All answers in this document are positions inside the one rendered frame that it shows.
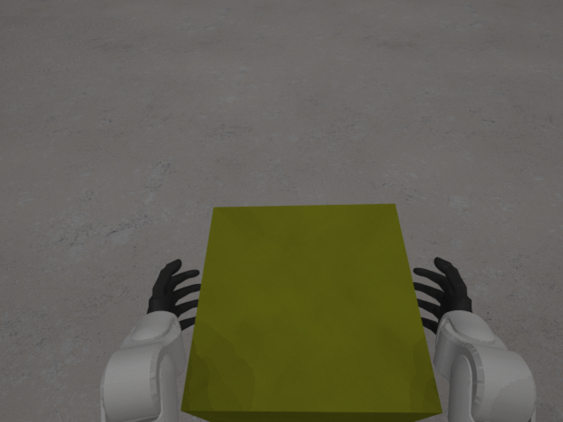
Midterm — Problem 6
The robot right forearm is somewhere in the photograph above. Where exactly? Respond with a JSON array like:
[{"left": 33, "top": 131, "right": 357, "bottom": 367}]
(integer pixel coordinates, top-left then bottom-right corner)
[{"left": 433, "top": 310, "right": 537, "bottom": 422}]

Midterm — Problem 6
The robot right hand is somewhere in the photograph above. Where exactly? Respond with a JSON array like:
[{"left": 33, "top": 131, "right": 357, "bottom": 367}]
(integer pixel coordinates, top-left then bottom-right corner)
[{"left": 413, "top": 257, "right": 472, "bottom": 335}]

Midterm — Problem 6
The robot left forearm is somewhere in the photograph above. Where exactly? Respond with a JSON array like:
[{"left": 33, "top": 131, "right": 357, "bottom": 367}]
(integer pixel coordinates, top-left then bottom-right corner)
[{"left": 100, "top": 311, "right": 186, "bottom": 422}]

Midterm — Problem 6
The robot left hand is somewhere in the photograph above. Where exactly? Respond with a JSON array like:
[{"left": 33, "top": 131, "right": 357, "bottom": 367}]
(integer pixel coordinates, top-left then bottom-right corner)
[{"left": 147, "top": 259, "right": 201, "bottom": 331}]

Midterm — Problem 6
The carton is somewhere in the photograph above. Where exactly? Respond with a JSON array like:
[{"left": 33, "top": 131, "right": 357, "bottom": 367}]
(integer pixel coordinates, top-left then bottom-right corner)
[{"left": 181, "top": 204, "right": 442, "bottom": 422}]

